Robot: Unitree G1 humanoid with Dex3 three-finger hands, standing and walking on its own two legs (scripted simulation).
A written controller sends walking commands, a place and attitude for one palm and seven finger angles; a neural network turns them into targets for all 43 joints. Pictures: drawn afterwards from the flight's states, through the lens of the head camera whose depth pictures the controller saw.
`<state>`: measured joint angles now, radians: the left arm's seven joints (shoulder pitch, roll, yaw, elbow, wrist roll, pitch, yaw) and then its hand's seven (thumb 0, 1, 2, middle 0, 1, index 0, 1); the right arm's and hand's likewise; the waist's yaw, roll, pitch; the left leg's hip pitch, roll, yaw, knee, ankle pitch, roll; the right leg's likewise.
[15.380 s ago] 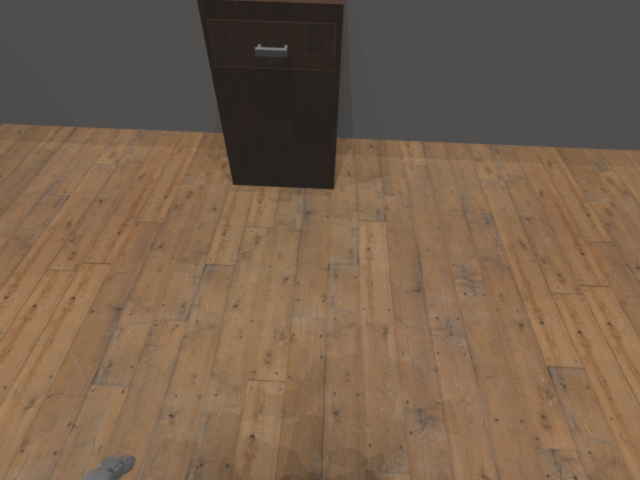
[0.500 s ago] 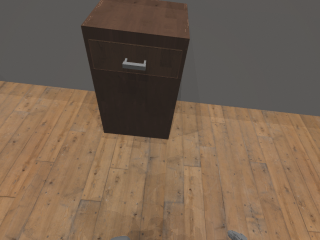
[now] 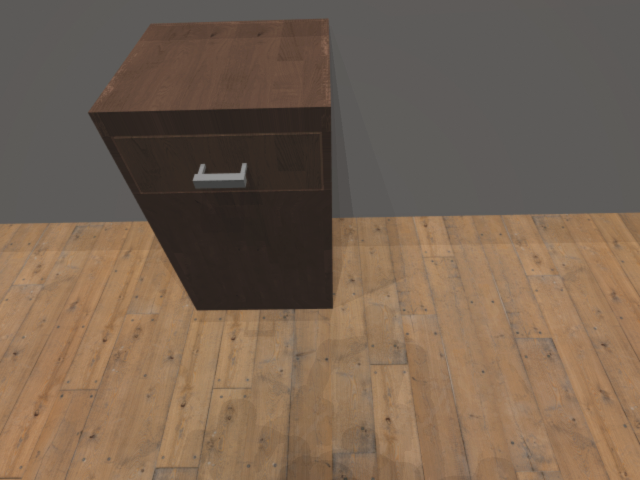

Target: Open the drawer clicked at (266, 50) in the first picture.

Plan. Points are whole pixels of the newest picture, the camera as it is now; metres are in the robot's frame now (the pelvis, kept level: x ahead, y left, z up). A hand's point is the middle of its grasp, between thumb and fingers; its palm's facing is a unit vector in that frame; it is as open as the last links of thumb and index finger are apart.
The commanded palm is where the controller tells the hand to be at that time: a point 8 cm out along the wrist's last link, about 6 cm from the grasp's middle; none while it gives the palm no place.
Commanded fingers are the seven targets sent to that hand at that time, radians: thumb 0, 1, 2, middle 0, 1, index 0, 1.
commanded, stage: shuffle to correct the standing spot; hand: left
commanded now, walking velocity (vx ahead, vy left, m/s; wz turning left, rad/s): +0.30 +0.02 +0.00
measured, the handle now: (221, 174) +0.73 +0.27 -0.10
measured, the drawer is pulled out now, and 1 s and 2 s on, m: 0.00 0.00 0.00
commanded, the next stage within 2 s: come to a stop and stand still in 0.68 s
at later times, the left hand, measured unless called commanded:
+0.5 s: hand out of the picture +0.13 +0.20 -0.18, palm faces -0.06 -0.99 -0.12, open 16.3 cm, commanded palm none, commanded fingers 0.00 -0.50 0.30 -0.15 -0.30 -0.15 -0.30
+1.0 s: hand (260, 408) +0.25 +0.12 -0.16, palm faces +0.00 -0.99 -0.16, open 16.5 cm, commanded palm none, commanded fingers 0.00 -0.50 0.30 -0.15 -0.30 -0.15 -0.30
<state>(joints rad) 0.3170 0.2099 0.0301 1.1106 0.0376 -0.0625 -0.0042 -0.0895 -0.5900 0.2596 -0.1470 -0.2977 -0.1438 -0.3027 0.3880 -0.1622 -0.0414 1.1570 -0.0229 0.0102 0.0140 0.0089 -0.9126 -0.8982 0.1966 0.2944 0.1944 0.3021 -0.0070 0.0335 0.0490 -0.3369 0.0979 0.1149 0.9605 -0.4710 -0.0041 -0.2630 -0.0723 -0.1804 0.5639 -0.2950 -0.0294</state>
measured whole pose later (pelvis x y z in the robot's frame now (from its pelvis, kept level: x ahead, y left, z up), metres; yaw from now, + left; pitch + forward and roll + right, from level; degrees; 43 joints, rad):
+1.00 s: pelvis +0.28 -0.03 +0.01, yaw -2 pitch +0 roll +2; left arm 0.33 0.09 -0.01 1.13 0.03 -0.02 0.02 -0.05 -0.52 0.29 -0.15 -0.30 -0.15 -0.30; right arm 0.23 -0.16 -0.02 1.10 0.00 0.02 -0.03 0.02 -0.93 -0.90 0.20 0.29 0.20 0.30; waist 0.02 -0.01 0.07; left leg -0.39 0.03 0.08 0.74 -0.36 -0.04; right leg -0.14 -0.03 -0.14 0.44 -0.29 -0.06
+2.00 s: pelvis +0.24 -0.04 -0.01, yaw -3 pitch -1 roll +0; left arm 0.38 0.19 0.00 1.04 0.02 0.01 0.01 -0.03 -0.52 0.29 -0.15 -0.30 -0.15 -0.30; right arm 0.37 -0.19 -0.02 1.05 -0.02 0.03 0.00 0.01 -0.91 -0.90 0.20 0.29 0.19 0.30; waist -0.02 0.01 0.02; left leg -0.40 0.01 -0.03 0.54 -0.20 0.00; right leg -0.23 0.01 -0.02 0.61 -0.36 -0.03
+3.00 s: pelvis +0.30 -0.04 -0.02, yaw +0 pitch -2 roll +3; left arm 0.33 0.23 0.03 1.02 0.04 0.02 0.04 -0.05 -0.51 0.29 -0.15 -0.30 -0.15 -0.30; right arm 0.17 -0.21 -0.04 1.00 -0.01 0.05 -0.01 0.01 -0.91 -0.90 0.20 0.29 0.20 0.30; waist 0.01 -0.03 0.12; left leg -0.36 -0.04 0.07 0.68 -0.33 -0.01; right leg -0.16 -0.08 -0.05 0.72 -0.50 -0.02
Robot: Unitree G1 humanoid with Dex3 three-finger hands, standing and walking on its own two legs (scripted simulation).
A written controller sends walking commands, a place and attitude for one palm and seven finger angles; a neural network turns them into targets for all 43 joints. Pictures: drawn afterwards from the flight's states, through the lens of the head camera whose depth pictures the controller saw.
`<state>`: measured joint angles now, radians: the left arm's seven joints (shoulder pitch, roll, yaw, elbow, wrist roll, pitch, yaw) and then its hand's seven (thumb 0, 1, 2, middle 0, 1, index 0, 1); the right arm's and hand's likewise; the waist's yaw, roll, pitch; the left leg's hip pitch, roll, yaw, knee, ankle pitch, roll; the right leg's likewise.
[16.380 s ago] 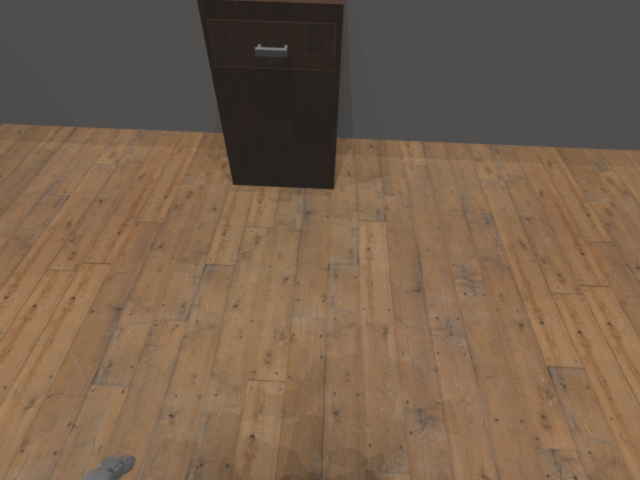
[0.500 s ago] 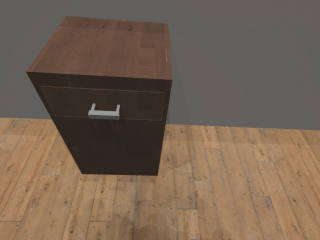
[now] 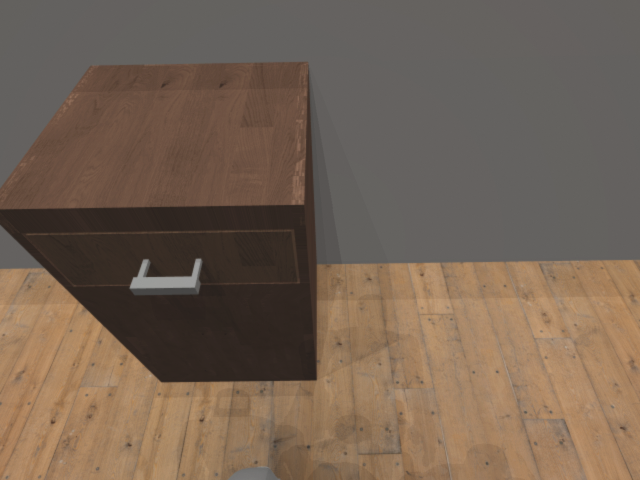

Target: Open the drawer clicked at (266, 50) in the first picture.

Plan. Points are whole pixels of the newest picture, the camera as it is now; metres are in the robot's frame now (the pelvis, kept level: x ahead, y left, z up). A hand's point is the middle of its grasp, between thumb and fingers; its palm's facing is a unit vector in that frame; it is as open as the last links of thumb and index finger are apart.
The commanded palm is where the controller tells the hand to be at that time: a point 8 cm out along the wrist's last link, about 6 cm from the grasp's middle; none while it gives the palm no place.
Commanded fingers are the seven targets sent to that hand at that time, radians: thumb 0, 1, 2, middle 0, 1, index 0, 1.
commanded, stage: come to a stop and stand still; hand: left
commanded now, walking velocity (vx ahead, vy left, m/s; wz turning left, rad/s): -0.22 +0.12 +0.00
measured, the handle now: (168, 275) +0.44 +0.31 -0.11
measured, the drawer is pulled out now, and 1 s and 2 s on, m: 0.00 0.00 0.00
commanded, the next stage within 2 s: look again from close up in 1.00 s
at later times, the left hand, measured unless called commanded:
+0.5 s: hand out of the picture -0.03 +0.21 -0.19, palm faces -0.01 -0.94 -0.34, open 16.3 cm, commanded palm none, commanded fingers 0.00 -0.50 0.30 -0.15 -0.30 -0.15 -0.30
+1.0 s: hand out of the picture -0.07 +0.17 -0.18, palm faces -0.02 -0.97 -0.23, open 16.4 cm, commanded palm none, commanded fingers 0.00 -0.50 0.30 -0.15 -0.30 -0.15 -0.30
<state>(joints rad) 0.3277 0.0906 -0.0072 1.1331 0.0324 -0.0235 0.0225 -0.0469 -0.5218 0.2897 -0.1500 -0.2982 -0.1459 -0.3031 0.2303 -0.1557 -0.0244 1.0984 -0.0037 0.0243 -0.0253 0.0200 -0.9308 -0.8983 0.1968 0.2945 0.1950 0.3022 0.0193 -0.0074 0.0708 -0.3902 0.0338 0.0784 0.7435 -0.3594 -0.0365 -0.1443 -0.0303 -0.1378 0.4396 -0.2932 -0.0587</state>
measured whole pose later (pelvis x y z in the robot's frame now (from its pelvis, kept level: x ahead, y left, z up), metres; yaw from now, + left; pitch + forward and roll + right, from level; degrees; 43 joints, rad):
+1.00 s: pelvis -0.05 -0.02 -0.02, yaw -1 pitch -1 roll +0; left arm 0.38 0.19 0.00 1.04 0.02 0.01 0.01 -0.03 -0.52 0.29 -0.15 -0.30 -0.15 -0.30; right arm 0.37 -0.19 -0.02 1.05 -0.02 0.03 0.00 0.01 -0.91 -0.90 0.20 0.29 0.19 0.30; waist -0.02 0.01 0.02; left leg -0.40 0.01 -0.03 0.54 -0.20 0.00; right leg -0.23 0.01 -0.02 0.61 -0.36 -0.03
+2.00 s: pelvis +0.02 -0.01 -0.03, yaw +2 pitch -2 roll +3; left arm 0.33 0.23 0.03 1.02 0.04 0.02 0.04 -0.05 -0.51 0.29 -0.15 -0.30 -0.15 -0.30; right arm 0.17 -0.21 -0.04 1.00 -0.01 0.05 -0.01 0.01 -0.91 -0.90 0.20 0.29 0.20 0.30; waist 0.01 -0.03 0.12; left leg -0.36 -0.04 0.07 0.68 -0.33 -0.01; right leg -0.16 -0.08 -0.05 0.72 -0.50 -0.02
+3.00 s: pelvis -0.15 +0.05 -0.01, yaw +5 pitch +0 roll +2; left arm 0.34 0.26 0.06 1.06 0.06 0.06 0.02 -0.04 -0.50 0.30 -0.15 -0.30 -0.15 -0.30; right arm 0.22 -0.15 -0.02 0.97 -0.03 0.03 0.00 0.01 -0.91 -0.90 0.20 0.29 0.20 0.30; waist 0.04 -0.06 -0.01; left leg -0.22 0.00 0.07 0.51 -0.29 0.01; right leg -0.55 -0.05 -0.02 1.13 -0.40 -0.02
